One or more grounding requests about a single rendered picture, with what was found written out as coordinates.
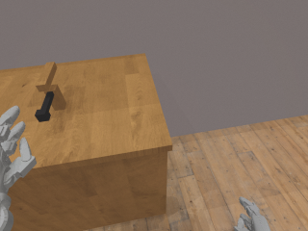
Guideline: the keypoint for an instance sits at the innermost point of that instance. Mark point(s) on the robot left hand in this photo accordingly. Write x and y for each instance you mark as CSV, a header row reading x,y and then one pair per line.
x,y
8,144

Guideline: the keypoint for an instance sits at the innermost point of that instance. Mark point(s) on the tap lever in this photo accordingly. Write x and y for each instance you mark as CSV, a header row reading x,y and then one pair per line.
x,y
43,113

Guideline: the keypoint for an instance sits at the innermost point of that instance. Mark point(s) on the counter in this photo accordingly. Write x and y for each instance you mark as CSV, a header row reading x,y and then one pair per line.
x,y
101,156

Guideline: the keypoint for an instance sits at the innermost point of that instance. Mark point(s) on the left robot forearm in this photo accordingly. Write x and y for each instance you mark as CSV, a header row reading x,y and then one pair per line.
x,y
6,216

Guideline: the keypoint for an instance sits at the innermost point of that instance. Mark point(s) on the robot right hand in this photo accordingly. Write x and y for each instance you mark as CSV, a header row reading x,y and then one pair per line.
x,y
254,221

